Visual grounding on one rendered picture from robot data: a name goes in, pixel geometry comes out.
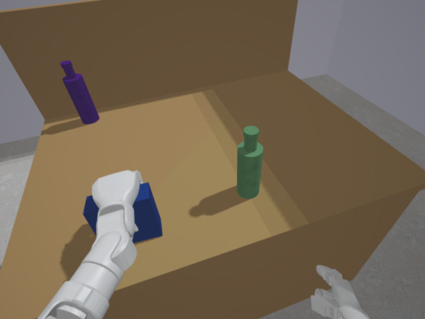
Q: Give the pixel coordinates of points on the robot left forearm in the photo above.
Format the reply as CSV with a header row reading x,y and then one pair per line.
x,y
86,295

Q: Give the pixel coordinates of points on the table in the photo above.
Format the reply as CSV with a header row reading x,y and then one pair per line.
x,y
175,83

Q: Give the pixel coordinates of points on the sponge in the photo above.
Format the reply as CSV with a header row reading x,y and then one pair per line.
x,y
146,215

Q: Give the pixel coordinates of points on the robot right forearm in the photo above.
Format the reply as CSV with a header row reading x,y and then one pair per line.
x,y
351,312

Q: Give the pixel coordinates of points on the left robot hand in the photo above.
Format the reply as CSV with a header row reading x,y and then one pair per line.
x,y
120,186

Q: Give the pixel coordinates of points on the right robot hand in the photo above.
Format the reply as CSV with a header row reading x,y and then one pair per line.
x,y
326,303

